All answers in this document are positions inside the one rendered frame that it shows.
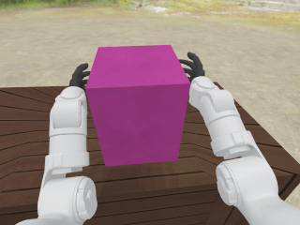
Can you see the pedestal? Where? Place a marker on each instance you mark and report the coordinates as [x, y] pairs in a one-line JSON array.
[[179, 192]]

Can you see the left robot forearm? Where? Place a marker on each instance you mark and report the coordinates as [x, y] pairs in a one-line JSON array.
[[67, 132]]

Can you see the left robot upper arm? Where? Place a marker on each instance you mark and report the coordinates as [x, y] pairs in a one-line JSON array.
[[65, 201]]

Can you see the left robot hand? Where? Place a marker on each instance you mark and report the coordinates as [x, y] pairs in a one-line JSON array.
[[78, 75]]

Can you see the carton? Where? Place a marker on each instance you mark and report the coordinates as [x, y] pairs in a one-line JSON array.
[[138, 97]]

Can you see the right robot forearm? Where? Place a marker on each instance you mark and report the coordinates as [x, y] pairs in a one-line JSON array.
[[230, 139]]

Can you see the right robot upper arm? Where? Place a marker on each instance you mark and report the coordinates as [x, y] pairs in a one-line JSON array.
[[248, 184]]

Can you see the right robot hand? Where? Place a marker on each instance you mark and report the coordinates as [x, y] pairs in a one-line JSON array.
[[196, 66]]

